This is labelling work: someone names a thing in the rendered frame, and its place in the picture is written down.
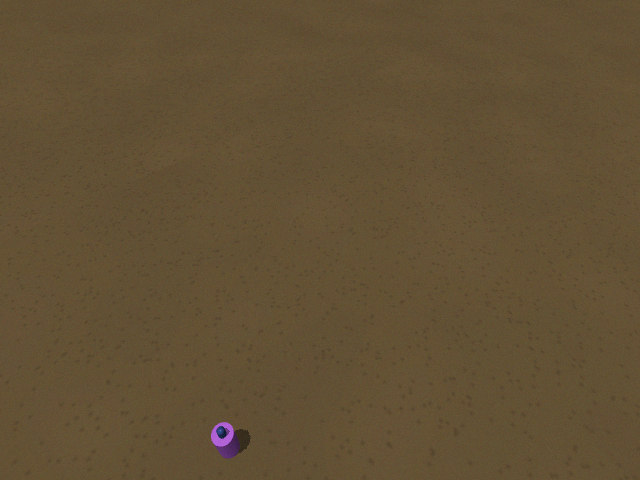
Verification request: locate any bottle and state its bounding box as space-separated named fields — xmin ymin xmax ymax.
xmin=211 ymin=422 xmax=240 ymax=459

